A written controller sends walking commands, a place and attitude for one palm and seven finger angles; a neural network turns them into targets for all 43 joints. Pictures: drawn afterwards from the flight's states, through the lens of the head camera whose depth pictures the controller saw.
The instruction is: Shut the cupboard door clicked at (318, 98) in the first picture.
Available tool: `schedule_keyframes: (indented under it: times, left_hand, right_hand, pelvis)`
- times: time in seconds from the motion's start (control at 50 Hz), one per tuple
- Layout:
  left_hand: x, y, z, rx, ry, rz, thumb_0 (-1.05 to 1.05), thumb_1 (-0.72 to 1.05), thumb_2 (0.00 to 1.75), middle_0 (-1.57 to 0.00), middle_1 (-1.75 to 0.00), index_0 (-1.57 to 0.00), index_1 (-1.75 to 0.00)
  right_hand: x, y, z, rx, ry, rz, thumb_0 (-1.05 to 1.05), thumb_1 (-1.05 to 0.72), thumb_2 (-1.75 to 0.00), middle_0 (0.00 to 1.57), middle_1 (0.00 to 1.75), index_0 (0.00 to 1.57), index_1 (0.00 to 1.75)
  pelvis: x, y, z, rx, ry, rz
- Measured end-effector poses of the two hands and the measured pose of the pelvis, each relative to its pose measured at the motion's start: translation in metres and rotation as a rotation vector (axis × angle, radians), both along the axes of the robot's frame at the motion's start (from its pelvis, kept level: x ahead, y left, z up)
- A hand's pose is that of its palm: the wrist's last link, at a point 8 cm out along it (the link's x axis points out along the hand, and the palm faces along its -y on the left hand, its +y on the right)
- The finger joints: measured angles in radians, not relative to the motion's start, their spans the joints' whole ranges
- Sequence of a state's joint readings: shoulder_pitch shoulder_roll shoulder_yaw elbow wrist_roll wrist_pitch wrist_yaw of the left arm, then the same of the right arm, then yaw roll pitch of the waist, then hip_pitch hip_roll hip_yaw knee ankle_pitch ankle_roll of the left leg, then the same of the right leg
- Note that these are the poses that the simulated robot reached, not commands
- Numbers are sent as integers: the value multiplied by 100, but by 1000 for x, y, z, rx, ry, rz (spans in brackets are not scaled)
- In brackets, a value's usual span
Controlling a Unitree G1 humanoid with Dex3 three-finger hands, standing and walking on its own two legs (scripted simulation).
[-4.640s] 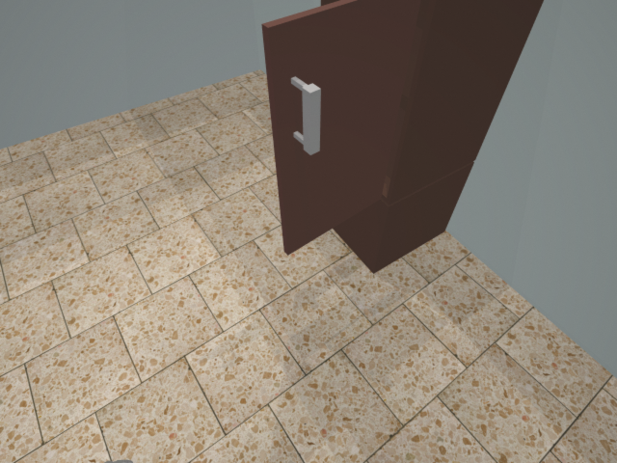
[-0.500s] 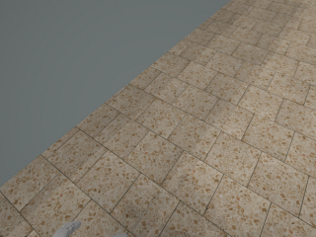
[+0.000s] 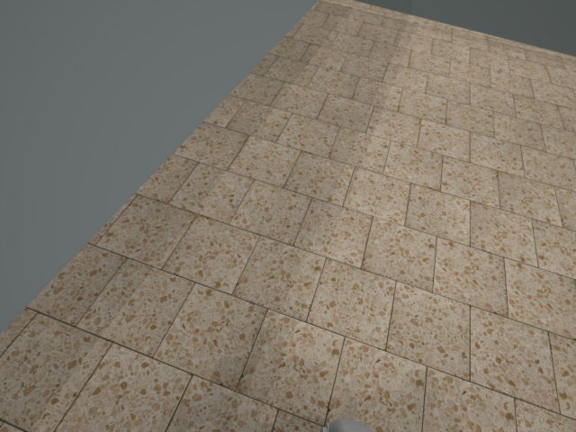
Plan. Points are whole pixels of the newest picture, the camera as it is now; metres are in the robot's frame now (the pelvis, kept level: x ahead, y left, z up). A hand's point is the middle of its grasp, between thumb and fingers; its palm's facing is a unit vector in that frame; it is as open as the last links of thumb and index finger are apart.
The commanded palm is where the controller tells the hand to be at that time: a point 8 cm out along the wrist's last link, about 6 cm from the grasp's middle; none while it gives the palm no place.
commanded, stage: walk around to get in front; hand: left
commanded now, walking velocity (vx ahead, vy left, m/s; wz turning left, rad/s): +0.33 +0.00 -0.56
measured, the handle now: out of the picture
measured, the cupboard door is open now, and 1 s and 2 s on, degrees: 94 94 94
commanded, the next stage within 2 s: walk to a spot facing it in 0.60 s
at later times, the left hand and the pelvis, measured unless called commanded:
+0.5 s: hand (263, 309) +0.34 +0.07 -0.16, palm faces -0.23 -0.95 -0.20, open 7.2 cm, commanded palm none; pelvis +0.20 -0.09 +0.00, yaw -13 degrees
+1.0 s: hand (275, 252) +0.48 +0.06 -0.17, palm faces -0.10 -0.98 -0.17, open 7.4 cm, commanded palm none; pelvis +0.40 -0.11 +0.00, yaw -8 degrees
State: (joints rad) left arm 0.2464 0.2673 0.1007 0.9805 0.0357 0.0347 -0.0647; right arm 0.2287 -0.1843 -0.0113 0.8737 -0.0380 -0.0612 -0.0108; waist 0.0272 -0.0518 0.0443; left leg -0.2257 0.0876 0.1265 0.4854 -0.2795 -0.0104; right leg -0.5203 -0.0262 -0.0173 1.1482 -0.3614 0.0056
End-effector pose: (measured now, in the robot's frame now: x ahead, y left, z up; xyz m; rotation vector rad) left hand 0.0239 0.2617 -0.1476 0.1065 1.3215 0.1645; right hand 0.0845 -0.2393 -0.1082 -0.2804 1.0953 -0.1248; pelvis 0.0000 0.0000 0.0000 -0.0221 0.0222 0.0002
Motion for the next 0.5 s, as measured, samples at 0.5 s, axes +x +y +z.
schedule_keyframes:
  times: [0.5]
  left_hand:
    - [323, -146, 19, 16, -179, -325, -1, 94, 90, -20, -30, -21, -30]
  right_hand:
    - [69, -86, -28, 111, 198, -383, 1, -91, -90, 20, 30, 20, 29]
  pelvis:
    - [197, -90, 2, 37, -3, -224]
